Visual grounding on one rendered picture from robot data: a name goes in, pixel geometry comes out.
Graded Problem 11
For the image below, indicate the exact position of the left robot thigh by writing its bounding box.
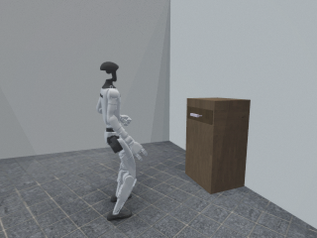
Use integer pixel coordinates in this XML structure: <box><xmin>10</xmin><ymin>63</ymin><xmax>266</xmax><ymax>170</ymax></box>
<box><xmin>118</xmin><ymin>137</ymin><xmax>127</xmax><ymax>171</ymax></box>

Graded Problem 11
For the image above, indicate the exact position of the left robot upper arm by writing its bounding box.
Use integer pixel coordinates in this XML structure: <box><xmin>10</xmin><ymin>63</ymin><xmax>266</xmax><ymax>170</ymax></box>
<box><xmin>96</xmin><ymin>96</ymin><xmax>102</xmax><ymax>114</ymax></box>

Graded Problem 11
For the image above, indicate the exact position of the left robot hand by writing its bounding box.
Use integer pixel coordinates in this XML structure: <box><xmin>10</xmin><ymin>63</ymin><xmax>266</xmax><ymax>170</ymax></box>
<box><xmin>120</xmin><ymin>115</ymin><xmax>132</xmax><ymax>126</ymax></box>

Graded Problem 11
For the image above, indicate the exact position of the cabinet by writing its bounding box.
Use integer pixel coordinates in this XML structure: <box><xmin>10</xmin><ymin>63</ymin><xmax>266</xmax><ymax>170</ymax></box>
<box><xmin>185</xmin><ymin>97</ymin><xmax>251</xmax><ymax>194</ymax></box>

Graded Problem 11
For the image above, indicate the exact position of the drawer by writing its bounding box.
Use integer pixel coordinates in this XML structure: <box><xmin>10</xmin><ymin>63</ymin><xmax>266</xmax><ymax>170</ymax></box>
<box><xmin>187</xmin><ymin>106</ymin><xmax>213</xmax><ymax>125</ymax></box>

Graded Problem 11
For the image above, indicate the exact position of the right robot upper arm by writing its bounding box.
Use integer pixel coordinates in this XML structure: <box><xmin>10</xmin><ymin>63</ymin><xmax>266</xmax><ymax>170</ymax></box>
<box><xmin>106</xmin><ymin>88</ymin><xmax>119</xmax><ymax>124</ymax></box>

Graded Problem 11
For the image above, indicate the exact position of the handle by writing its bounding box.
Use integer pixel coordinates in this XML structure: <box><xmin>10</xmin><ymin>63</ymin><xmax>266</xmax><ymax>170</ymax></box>
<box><xmin>190</xmin><ymin>113</ymin><xmax>202</xmax><ymax>117</ymax></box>

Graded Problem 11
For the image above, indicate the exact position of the left robot shin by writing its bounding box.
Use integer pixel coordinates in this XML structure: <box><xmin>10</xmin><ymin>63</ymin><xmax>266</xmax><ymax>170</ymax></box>
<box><xmin>116</xmin><ymin>168</ymin><xmax>128</xmax><ymax>196</ymax></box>

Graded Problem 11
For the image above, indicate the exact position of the right robot hand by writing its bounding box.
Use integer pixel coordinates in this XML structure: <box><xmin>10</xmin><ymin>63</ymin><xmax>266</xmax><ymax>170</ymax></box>
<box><xmin>130</xmin><ymin>142</ymin><xmax>148</xmax><ymax>161</ymax></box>

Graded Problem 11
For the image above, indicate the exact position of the right robot forearm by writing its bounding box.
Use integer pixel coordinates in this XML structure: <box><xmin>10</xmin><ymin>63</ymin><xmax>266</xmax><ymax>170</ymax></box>
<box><xmin>109</xmin><ymin>116</ymin><xmax>135</xmax><ymax>146</ymax></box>

